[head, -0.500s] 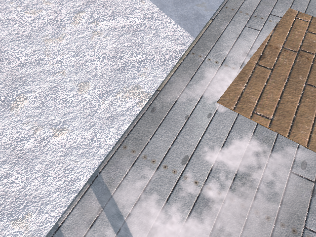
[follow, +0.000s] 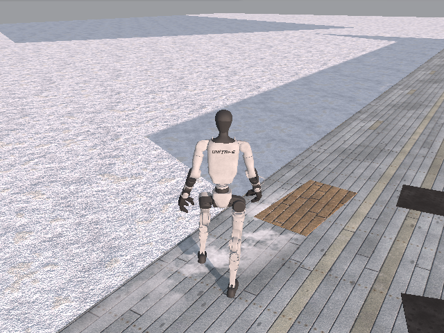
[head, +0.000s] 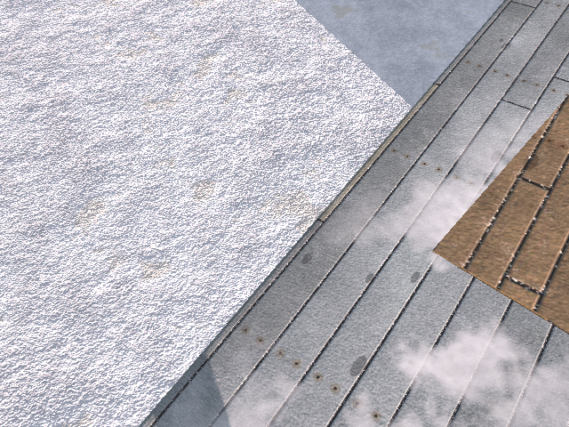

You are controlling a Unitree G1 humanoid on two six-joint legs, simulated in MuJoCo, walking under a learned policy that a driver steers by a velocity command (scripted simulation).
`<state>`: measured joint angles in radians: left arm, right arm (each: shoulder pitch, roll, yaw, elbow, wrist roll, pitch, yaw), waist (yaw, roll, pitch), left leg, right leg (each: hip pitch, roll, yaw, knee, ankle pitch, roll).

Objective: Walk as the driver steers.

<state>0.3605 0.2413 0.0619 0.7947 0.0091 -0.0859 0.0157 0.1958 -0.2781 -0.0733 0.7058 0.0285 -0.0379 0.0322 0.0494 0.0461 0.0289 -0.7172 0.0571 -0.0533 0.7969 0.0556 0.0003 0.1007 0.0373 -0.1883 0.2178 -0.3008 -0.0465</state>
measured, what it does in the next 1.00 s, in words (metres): walks ahead: left foot, then right foot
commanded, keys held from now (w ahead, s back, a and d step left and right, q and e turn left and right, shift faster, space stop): w+q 0.02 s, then no key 0.98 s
